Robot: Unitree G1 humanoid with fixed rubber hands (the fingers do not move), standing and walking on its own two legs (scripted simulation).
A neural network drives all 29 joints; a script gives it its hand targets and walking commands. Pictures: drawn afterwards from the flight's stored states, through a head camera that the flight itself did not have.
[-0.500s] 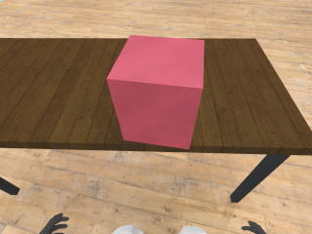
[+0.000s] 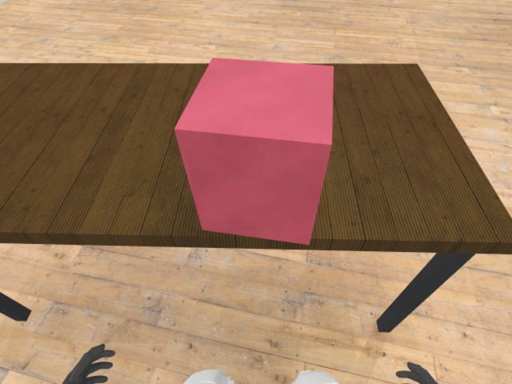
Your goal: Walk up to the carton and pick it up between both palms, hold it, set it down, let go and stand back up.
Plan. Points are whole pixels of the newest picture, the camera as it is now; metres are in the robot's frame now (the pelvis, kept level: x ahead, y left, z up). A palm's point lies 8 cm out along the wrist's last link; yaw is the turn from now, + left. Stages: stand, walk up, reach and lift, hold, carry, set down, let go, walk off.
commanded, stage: walk up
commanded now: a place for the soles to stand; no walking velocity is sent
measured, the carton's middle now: (262, 154) +0.47 +0.01 +0.08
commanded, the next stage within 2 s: reach and lift in 1.80 s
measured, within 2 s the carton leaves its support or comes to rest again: neither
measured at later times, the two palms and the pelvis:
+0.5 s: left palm out of the picture +0.11 +0.29 -0.08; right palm out of the picture +0.10 -0.27 -0.11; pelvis +0.00 +0.00 +0.00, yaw +0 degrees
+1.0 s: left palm out of the picture +0.11 +0.29 -0.08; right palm out of the picture +0.10 -0.27 -0.11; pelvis +0.00 +0.00 +0.00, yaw -1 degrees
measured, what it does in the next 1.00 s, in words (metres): stands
